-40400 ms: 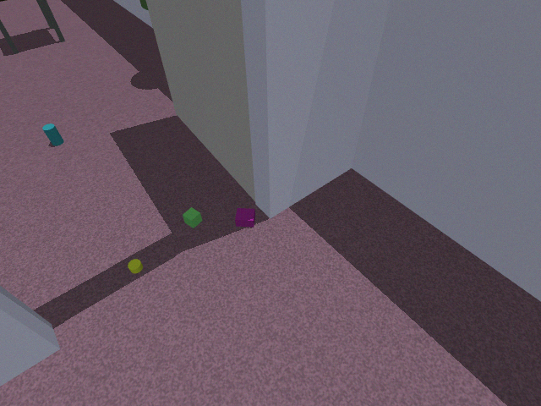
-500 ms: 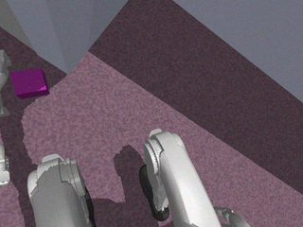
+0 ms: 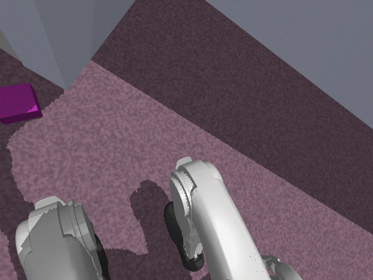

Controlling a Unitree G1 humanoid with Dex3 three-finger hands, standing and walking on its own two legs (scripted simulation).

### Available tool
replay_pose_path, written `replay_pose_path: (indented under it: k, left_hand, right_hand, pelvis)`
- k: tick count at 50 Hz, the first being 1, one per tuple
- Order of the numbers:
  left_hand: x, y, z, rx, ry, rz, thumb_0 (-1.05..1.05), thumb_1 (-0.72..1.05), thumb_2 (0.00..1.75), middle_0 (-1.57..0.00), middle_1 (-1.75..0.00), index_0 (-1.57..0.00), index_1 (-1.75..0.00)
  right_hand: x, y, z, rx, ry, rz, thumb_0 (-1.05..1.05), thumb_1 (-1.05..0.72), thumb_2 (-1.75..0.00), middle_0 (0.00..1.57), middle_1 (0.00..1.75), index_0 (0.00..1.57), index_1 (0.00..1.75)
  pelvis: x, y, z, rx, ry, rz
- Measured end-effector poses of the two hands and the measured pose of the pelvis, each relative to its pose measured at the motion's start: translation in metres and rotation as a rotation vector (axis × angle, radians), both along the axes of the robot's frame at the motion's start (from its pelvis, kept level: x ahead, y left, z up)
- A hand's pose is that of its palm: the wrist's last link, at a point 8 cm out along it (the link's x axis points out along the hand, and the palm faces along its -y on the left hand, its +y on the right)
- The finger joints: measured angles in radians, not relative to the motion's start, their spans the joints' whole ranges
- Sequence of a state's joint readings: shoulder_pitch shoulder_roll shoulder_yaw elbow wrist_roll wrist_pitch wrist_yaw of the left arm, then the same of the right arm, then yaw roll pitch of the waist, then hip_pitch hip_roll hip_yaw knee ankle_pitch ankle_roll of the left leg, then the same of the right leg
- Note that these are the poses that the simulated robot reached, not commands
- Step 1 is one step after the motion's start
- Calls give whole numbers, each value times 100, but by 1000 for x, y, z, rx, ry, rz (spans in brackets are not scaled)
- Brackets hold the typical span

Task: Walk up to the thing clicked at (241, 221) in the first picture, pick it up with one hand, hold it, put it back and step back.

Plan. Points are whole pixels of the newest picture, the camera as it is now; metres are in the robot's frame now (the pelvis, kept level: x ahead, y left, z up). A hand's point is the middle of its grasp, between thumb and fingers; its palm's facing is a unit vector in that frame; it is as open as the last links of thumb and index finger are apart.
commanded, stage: rise first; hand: left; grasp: from above
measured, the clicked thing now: (16, 103) +0.56 +0.26 -0.30
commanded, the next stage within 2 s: approach in 1.14 s
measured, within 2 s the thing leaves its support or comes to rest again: neither
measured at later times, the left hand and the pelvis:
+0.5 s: hand out of the picture +0.52 +0.29 -0.18, palm faces -0.46 -0.06 -0.89, open 13.9 cm; pelvis +0.00 +0.00 +0.00, yaw -1 degrees
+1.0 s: hand out of the picture +0.52 +0.29 -0.18, palm faces -0.46 -0.06 -0.89, open 13.9 cm; pelvis +0.00 +0.00 +0.00, yaw -1 degrees
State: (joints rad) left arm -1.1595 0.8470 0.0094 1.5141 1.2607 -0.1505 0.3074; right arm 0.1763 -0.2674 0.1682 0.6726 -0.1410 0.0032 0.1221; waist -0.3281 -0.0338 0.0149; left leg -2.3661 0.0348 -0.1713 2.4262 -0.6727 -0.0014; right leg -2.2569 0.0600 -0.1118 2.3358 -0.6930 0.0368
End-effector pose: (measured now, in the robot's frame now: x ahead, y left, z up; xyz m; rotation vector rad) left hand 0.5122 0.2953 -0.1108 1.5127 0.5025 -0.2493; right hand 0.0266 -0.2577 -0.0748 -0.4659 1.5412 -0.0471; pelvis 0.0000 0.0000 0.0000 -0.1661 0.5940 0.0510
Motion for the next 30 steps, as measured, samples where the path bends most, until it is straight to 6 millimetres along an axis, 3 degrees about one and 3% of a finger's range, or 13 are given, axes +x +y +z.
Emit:
replay_pose_path:
  k: [30]
  left_hand:
    - [16, -1, -9, -3, 5, 0, 1, -49, 97, -8, -105, -9, -103]
  right_hand:
    - [-12, 5, 9, -18, 30, 9, 0, -90, -89, 20, 30, 21, 30]
  pelvis:
    - [-1, 2, -2, -19, -8, -10]
